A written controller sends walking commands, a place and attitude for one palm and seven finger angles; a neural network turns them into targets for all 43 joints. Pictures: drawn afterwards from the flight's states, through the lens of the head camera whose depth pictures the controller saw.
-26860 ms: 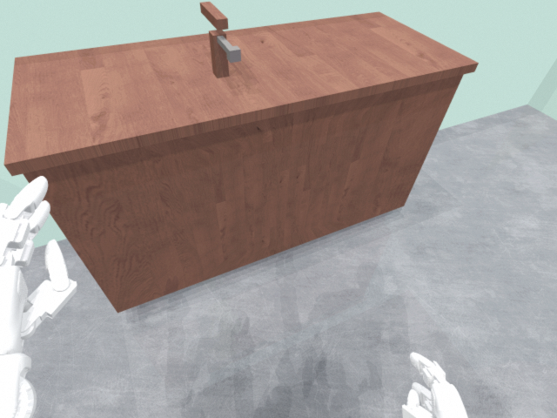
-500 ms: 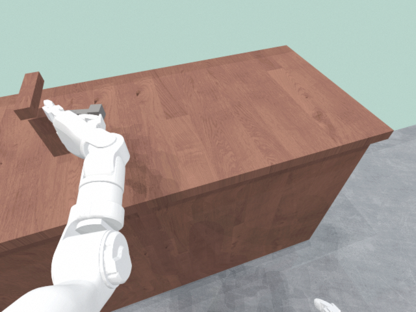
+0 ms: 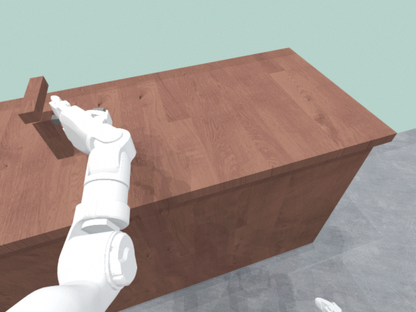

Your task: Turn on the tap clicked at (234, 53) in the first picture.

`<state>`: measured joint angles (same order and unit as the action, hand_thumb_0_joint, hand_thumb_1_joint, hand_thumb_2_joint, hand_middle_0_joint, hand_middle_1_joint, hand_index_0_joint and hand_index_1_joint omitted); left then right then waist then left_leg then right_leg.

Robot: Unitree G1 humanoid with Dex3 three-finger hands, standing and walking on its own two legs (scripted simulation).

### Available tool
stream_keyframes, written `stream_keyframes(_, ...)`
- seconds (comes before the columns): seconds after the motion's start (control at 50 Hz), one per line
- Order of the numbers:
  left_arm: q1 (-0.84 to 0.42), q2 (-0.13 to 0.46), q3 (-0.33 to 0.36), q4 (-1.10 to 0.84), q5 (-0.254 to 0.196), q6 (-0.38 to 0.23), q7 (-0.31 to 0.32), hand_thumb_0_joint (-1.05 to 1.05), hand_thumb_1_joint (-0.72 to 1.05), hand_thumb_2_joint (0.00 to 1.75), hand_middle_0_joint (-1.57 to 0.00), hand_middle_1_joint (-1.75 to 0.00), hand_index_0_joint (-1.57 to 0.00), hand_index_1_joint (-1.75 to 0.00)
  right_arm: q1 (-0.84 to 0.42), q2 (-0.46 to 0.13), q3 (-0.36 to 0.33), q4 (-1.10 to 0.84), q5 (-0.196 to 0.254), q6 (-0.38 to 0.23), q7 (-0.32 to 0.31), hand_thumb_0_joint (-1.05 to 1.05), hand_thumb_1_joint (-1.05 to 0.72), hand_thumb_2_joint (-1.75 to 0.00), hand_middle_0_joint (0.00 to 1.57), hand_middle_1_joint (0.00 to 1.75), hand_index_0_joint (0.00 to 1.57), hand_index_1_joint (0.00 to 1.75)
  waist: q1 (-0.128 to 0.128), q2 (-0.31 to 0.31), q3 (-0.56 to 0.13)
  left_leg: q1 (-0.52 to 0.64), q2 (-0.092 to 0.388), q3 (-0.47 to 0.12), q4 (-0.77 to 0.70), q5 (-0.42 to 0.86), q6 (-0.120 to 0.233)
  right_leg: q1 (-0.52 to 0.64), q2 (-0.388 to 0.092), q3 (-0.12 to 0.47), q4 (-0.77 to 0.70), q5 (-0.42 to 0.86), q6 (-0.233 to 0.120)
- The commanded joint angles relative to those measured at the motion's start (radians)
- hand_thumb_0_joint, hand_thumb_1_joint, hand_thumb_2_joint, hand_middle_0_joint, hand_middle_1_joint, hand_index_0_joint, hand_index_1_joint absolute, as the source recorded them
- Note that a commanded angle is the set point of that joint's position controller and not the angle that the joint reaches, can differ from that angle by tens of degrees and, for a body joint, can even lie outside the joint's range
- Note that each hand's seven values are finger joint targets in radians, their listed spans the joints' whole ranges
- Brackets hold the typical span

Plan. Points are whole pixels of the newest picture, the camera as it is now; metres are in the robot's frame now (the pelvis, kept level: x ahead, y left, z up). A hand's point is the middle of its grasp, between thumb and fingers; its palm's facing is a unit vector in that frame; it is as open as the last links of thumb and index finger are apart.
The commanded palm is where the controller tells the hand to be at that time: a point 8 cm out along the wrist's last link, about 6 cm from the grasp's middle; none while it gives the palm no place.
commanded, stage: lift the hand up off the lever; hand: left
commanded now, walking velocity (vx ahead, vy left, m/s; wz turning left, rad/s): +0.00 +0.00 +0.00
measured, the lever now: (99, 116) +0.48 +0.27 +0.14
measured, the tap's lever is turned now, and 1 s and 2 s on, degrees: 76 76 76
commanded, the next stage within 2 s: draw the hand back beside the body in 1.12 s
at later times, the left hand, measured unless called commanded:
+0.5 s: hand (99, 111) +0.42 +0.22 +0.20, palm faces +0.83 -0.56 -0.05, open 7.8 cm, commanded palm +0.36 +0.25 +0.20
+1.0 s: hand (87, 109) +0.40 +0.23 +0.21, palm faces +0.82 -0.57 -0.04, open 7.8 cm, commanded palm +0.35 +0.25 +0.22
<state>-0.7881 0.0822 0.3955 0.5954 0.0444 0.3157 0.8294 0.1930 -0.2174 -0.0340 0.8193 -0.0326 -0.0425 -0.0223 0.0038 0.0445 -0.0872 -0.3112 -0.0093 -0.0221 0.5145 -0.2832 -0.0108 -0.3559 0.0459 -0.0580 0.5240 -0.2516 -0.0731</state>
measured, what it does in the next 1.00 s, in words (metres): stands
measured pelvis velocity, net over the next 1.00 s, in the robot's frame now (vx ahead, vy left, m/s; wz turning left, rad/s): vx -0.01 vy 0.00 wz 0.00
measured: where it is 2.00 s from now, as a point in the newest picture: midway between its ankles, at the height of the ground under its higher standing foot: outside the picture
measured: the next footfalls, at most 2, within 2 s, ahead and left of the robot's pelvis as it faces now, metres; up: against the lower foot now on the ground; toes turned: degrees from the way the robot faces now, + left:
none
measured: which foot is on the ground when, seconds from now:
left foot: down 0.00-1.00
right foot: down 0.00-1.00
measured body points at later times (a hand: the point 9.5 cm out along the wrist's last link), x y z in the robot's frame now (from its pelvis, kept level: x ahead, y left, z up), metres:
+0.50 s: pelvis +0.00 -0.01 +0.00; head -0.01 -0.04 +0.45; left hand +0.37 +0.25 +0.20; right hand +0.15 -0.25 -0.12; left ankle -0.01 +0.13 -0.73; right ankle +0.01 -0.07 -0.73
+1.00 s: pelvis -0.01 +0.00 +0.01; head -0.03 -0.03 +0.45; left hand +0.35 +0.26 +0.22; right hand +0.17 -0.23 -0.11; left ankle -0.01 +0.13 -0.73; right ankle +0.01 -0.07 -0.73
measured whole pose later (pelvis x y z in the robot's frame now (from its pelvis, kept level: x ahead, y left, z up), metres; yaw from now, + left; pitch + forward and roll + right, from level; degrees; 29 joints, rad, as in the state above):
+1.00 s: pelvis -0.01 +0.00 +0.01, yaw +0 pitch +1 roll +1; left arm -0.77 0.10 0.37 0.47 0.01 0.46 0.79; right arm 0.11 -0.22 -0.01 0.83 0.01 -0.02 -0.04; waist 0.04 0.05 -0.08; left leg -0.21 0.00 -0.03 0.44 -0.24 -0.01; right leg -0.25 0.05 -0.06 0.45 -0.21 -0.08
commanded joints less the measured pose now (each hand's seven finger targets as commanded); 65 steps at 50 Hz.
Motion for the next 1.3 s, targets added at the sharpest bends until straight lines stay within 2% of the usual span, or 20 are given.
stream_keyframes(0.0,-0.497,0.207,-0.041,-0.241,0.047,-0.04,0.015,0.0,0.9,0.9,-0.15,-0.15,-0.15,-0.15,-0.084,-0.109,-0.025,-0.127,0.0,-0.042,-0.011,0.0,-0.9,-0.9,0.2,0.3,0.2,0.3,0.004,-0.07,-0.318,0.035,0.004,0.047,-0.04,0.293,0.013,0.236,-0.061,0.035,-0.067,0.283,0.053)
stream_keyframes(0.02,-0.471,0.244,-0.01,-0.24,0.048,-0.04,0.012,0.0,0.9,0.9,-0.15,-0.15,-0.15,-0.15,-0.093,-0.113,-0.028,-0.129,0.002,-0.038,-0.015,0.0,-0.9,-0.9,0.2,0.3,0.2,0.3,0.018,-0.071,-0.318,0.03,0.002,0.044,-0.045,0.282,0.016,0.246,-0.06,0.036,-0.07,0.27,0.052)
stream_keyframes(0.22,-0.5,0.23,-0.043,-0.215,0.043,-0.009,-0.008,0.0,0.9,0.9,-0.15,-0.15,-0.15,-0.15,-0.117,-0.113,-0.019,-0.125,0.014,-0.042,-0.026,0.0,-0.9,-0.9,0.2,0.3,0.2,0.3,0.004,-0.071,-0.265,0.023,-0.004,0.046,-0.064,0.193,0.027,0.226,-0.072,0.056,-0.119,0.19,0.064)
stream_keyframes(0.28,-0.488,0.245,-0.029,-0.253,0.033,-0.015,-0.01,0.0,0.9,0.9,-0.15,-0.15,-0.15,-0.15,-0.109,-0.111,-0.02,-0.13,0.015,-0.044,-0.026,0.0,-0.9,-0.9,0.2,0.3,0.2,0.3,0.009,-0.076,-0.316,0.038,-0.005,0.049,-0.061,0.233,0.027,0.274,-0.08,0.064,-0.108,0.282,0.071)
stream_keyframes(0.38,-0.448,0.189,-0.071,-0.304,0.022,-0.003,-0.023,0.0,0.9,0.9,-0.15,-0.15,-0.15,-0.15,-0.123,-0.109,-0.02,-0.137,0.02,-0.047,-0.025,0.0,-0.9,-0.9,0.2,0.3,0.2,0.3,0.012,-0.069,-0.313,0.071,-0.005,0.05,-0.068,0.28,0.024,0.283,-0.074,0.05,-0.096,0.329,0.065)
stream_keyframes(0.5,-0.436,0.232,-0.035,-0.331,0.004,0.025,-0.028,0.0,0.9,0.9,-0.15,-0.15,-0.15,-0.15,-0.159,-0.107,-0.013,-0.137,0.028,-0.036,-0.035,0.0,-0.9,-0.9,0.2,0.3,0.2,0.3,0.023,-0.103,-0.286,0.061,-0.007,0.054,-0.082,0.249,0.025,0.302,-0.083,0.064,-0.124,0.307,0.077)
stream_keyframes(0.54,-0.469,0.232,-0.046,-0.328,0.011,0.031,-0.027,0.0,0.9,0.9,-0.15,-0.15,-0.15,-0.15,-0.176,-0.106,-0.008,-0.133,0.029,-0.035,-0.034,0.0,-0.9,-0.9,0.2,0.3,0.2,0.3,0.022,-0.073,-0.259,0.064,-0.004,0.051,-0.088,0.231,0.026,0.276,-0.079,0.06,-0.134,0.246,0.069)
stream_keyframes(0.58,-0.476,0.241,-0.039,-0.31,0.02,0.038,-0.022,0.0,0.9,0.9,-0.15,-0.15,-0.15,-0.15,-0.176,-0.106,-0.007,-0.132,0.028,-0.037,-0.032,0.0,-0.9,-0.9,0.2,0.3,0.2,0.3,0.024,-0.096,-0.256,0.06,-0.004,0.053,-0.09,0.224,0.026,0.276,-0.079,0.063,-0.141,0.232,0.07)
stream_keyframes(0.64,-0.501,0.23,-0.054,-0.371,0.029,0.033,-0.019,0.0,0.9,0.9,-0.15,-0.15,-0.15,-0.15,-0.187,-0.102,-0.01,-0.136,0.026,-0.04,-0.028,0.0,-0.9,-0.9,0.2,0.3,0.2,0.3,0.031,-0.025,-0.308,0.093,-0.004,0.055,-0.086,0.263,0.023,0.289,-0.073,0.055,-0.121,0.261,0.057)
stream_keyframes(0.8,-0.414,0.181,-0.077,-0.351,-0.013,0.081,-0.042,0.0,0.9,0.9,-0.15,-0.15,-0.15,-0.15,-0.202,-0.1,-0.003,-0.146,0.038,-0.032,-0.03,0.0,-0.9,-0.9,0.2,0.3,0.2,0.3,0.029,-0.099,-0.256,0.092,-0.008,0.054,-0.105,0.245,0.023,0.292,-0.07,0.053,-0.145,0.245,0.067)
stream_keyframes(0.82,-0.418,0.223,-0.045,-0.338,-0.015,0.083,-0.042,0.0,0.9,0.9,-0.15,-0.15,-0.15,-0.15,-0.208,-0.107,-0.003,-0.141,0.041,-0.03,-0.032,0.0,-0.9,-0.9,0.2,0.3,0.2,0.3,0.034,-0.096,-0.241,0.09,-0.007,0.048,-0.11,0.235,0.023,0.283,-0.07,0.052,-0.149,0.224,0.066)
stream_keyframes(0.88,-0.46,0.21,-0.062,-0.344,-0.013,0.093,-0.038,0.0,0.9,0.9,-0.15,-0.15,-0.15,-0.15,-0.22,-0.1,0.002,-0.14,0.041,-0.031,-0.032,0.0,-0.9,-0.9,0.2,0.3,0.2,0.3,0.03,-0.108,-0.228,0.084,-0.005,0.051,-0.113,0.213,0.024,0.272,-0.071,0.057,-0.166,0.174,0.067)
stream_keyframes(0.92,-0.478,0.246,-0.04,-0.365,-0.003,0.089,-0.032,0.0,0.9,0.9,-0.15,-0.15,-0.15,-0.15,-0.23,-0.102,0.0,-0.136,0.041,-0.03,-0.032,0.0,-0.9,-0.9,0.2,0.3,0.2,0.3,0.04,-0.053,-0.244,0.092,-0.005,0.05,-0.11,0.218,0.021,0.273,-0.071,0.061,-0.163,0.173,0.06)
stream_keyframes(0.98,-0.526,0.185,-0.097,-0.336,0.017,0.091,-0.023,0.0,0.9,0.9,-0.15,-0.15,-0.15,-0.15,-0.224,-0.095,0.003,-0.125,0.034,-0.037,-0.025,0.0,-0.9,-0.9,0.2,0.3,0.2,0.3,0.024,-0.041,-0.235,0.094,-0.002,0.049,-0.11,0.216,0.016,0.242,-0.062,0.048,-0.158,0.145,0.051)
stream_keyframes(1.04,-0.524,0.197,-0.094,-0.375,0.022,0.078,-0.022,0.0,0.9,0.9,-0.15,-0.15,-0.15,-0.15,-0.221,-0.098,-0.003,-0.132,0.033,-0.04,-0.024,0.0,-0.9,-0.9,0.2,0.3,0.2,0.3,0.033,-0.006,-0.287,0.118,-0.002,0.044,-0.11,0.255,0.009,0.259,-0.056,0.042,-0.136,0.175,0.043)
stream_keyframes(1.1,-0.516,0.176,-0.101,-0.305,0.011,0.088,-0.022,0.0,0.9,0.9,-0.15,-0.15,-0.15,-0.15,-0.209,-0.1,-0.001,-0.122,0.032,-0.039,-0.027,0.0,-0.9,-0.9,0.2,0.3,0.2,0.3,0.021,-0.075,-0.246,0.094,-0.003,0.045,-0.113,0.223,0.014,0.246,-0.056,0.042,-0.152,0.148,0.052)
stream_keyframes(1.2,-0.519,0.163,-0.102,-0.294,0.006,0.093,-0.015,0.0,0.9,0.9,-0.15,-0.15,-0.15,-0.15,-0.204,-0.099,-0.004,-0.121,0.032,-0.04,-0.026,0.0,-0.9,-0.9,0.2,0.3,0.2,0.3,0.026,-0.06,-0.261,0.106,-0.001,0.043,-0.116,0.241,0.008,0.245,-0.052,0.035,-0.146,0.155,0.047)
stream_keyframes(1.22,-0.434,0.154,-0.245,-0.404,0.038,0.073,-0.183,0.0,0.9,0.9,-0.15,-0.15,-0.15,-0.15,-0.15,-0.136,-0.008,-0.122,0.026,-0.008,-0.046,0.0,-0.9,-0.9,0.2,0.3,0.2,0.3,-0.019,-0.104,-0.263,0.17,-0.006,0.034,-0.111,0.31,0.026,0.291,-0.046,0.044,-0.101,0.297,0.041)
stream_keyframes(1.24,-0.358,0.267,-0.128,-0.456,0.02,0.063,-0.258,0.0,0.9,0.9,-0.15,-0.16,-0.15,-0.16,-0.133,-0.135,-0.022,-0.158,0.04,0.002,-0.06,0.0,-0.9,-0.9,0.2,0.3,0.2,0.3,0.015,-0.095,-0.335,0.197,-0.003,0.044,-0.108,0.363,0.04,0.346,-0.049,0.053,-0.097,0.39,0.041)
stream_keyframes(1.28,-0.264,0.301,-0.112,-0.553,-0.01,0.048,-0.36,0.0,0.9,0.9,-0.15,-0.16,-0.15,-0.16,-0.141,-0.117,-0.01,-0.194,0.048,0.019,-0.079,0.0,-0.9,-0.9,0.2,0.3,0.2,0.3,0.04,-0.094,-0.378,0.221,-0.005,0.051,-0.116,0.43,0.047,0.435,-0.052,0.062,-0.091,0.517,0.049)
